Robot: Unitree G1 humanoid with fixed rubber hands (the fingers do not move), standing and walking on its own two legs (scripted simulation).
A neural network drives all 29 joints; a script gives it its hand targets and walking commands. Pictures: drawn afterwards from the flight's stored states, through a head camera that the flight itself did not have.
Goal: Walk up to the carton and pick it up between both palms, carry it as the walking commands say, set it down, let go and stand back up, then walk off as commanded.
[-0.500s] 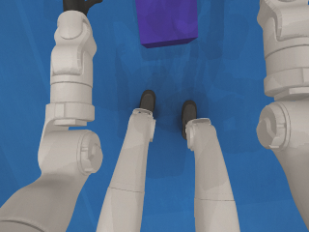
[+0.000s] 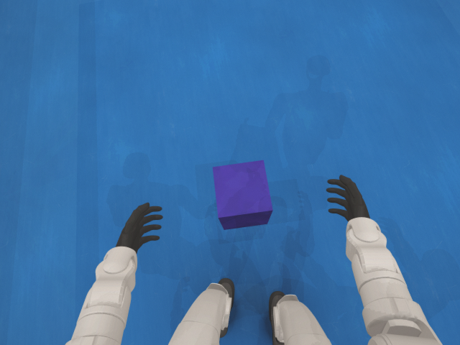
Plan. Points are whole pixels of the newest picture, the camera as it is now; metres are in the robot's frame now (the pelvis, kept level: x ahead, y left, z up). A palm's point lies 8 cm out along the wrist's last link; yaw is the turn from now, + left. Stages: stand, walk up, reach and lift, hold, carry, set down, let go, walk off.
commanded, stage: let go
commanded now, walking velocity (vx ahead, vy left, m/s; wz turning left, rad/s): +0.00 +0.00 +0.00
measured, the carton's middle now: (242, 197) +0.49 +0.05 -0.61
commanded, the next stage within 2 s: stand in 0.82 s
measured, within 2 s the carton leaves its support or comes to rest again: neither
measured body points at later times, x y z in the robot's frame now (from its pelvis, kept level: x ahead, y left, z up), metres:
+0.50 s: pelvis +0.07 -0.03 +0.03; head +0.10 -0.03 +0.48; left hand +0.23 +0.20 -0.05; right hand +0.24 -0.25 -0.06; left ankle +0.05 +0.10 -0.71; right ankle +0.02 -0.12 -0.71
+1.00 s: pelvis +0.07 +0.00 +0.02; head +0.03 +0.01 +0.47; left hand +0.19 +0.25 -0.07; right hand +0.19 -0.23 -0.08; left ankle +0.05 +0.10 -0.71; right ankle +0.02 -0.12 -0.71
